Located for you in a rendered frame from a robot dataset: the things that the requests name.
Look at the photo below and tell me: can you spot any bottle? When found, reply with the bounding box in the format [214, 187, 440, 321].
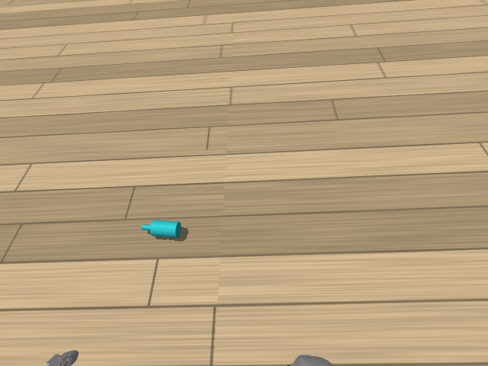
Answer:
[142, 220, 181, 238]

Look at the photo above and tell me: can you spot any left robot hand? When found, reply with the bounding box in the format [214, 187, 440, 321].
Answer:
[46, 350, 79, 366]

